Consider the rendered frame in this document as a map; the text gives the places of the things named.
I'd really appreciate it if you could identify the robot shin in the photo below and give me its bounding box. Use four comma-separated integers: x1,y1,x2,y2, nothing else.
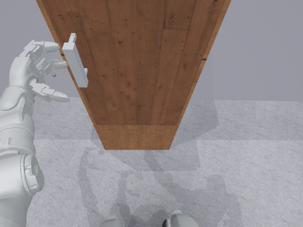
107,216,117,220
171,210,182,215

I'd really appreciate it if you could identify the cupboard door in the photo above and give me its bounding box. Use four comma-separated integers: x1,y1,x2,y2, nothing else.
42,0,225,126

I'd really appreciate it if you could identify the robot left shin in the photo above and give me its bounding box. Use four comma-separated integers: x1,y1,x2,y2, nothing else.
107,216,117,220

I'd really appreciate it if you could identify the left robot upper arm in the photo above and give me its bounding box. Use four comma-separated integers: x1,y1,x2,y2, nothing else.
0,153,45,227

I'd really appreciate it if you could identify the left robot hand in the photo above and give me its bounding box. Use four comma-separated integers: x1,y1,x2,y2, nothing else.
9,40,70,102

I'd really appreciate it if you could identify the robot right shin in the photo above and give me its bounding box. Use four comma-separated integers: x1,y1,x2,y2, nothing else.
171,210,182,215

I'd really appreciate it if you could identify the handle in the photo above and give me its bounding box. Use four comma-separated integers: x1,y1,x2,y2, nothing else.
62,33,88,88

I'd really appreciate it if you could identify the left robot forearm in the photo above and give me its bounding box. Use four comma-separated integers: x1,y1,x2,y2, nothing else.
0,86,36,160

